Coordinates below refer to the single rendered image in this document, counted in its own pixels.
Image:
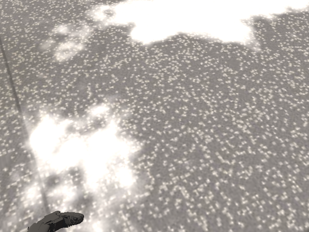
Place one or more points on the left robot hand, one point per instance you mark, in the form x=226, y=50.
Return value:
x=56, y=221

